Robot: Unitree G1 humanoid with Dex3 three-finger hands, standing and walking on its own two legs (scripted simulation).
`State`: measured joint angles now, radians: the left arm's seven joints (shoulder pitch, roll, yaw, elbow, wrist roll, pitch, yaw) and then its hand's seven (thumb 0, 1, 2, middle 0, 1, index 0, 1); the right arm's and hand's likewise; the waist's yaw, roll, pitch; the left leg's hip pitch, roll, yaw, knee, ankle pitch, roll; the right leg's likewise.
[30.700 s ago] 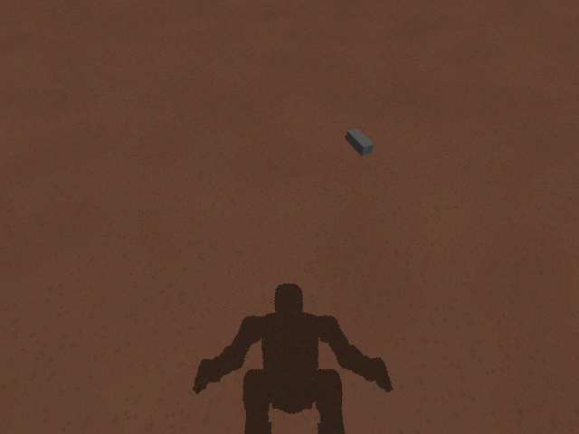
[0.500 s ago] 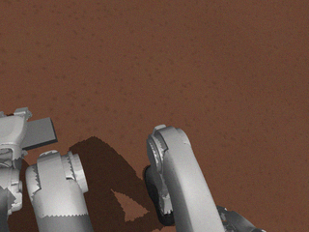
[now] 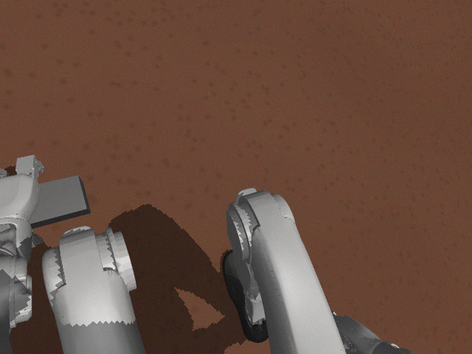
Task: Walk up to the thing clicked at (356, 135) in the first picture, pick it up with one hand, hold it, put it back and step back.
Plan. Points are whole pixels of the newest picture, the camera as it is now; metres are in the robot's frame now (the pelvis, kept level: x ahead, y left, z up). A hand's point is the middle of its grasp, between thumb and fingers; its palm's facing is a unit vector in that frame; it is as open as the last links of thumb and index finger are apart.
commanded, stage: withdraw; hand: left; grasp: from above
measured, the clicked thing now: (35, 207) +0.39 +0.27 -0.26
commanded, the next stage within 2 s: home in 1.12 s
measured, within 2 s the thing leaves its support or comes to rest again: neither
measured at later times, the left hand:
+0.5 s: hand out of the picture +0.39 +0.30 -0.12, palm faces -0.23 -0.09 -0.97, open 13.9 cm
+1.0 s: hand out of the picture +0.34 +0.28 -0.12, palm faces -0.50 -0.09 -0.86, open 13.9 cm
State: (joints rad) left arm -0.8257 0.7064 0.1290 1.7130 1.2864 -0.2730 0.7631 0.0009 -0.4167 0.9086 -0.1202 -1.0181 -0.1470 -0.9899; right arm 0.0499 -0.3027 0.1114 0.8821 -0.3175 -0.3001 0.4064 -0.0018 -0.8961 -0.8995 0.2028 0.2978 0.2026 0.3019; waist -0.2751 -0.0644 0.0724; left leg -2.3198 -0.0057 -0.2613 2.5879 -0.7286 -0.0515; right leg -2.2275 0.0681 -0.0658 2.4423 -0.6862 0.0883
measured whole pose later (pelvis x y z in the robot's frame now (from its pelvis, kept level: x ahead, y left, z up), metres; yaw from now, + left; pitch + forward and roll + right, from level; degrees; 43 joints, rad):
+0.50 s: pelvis +0.01 +0.00 +0.03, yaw +3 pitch +32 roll -9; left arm -0.62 0.54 0.04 1.15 1.13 -0.08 0.60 0.00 -0.48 0.97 -0.09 -1.00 -0.11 -0.98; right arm 0.13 -0.31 -0.04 0.88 -0.16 -0.19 0.37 0.00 -0.90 -0.90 0.20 0.30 0.20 0.30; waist -0.16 0.03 -0.14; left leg -2.30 0.01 -0.19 2.46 -0.74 -0.04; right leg -2.23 0.04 -0.02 2.36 -0.72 0.06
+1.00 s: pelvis -0.02 -0.03 +0.05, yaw +7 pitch +29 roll -4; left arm -0.76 0.60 -0.02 1.38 1.28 -0.34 0.42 0.00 -0.50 1.00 -0.12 -0.98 -0.12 -0.99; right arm 0.09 -0.33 -0.01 0.76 -0.15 -0.06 0.14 0.00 -0.91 -0.90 0.20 0.30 0.20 0.30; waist -0.16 -0.06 -0.08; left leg -2.22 -0.01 -0.17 2.35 -0.64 -0.06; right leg -2.19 0.02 -0.02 2.31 -0.63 0.03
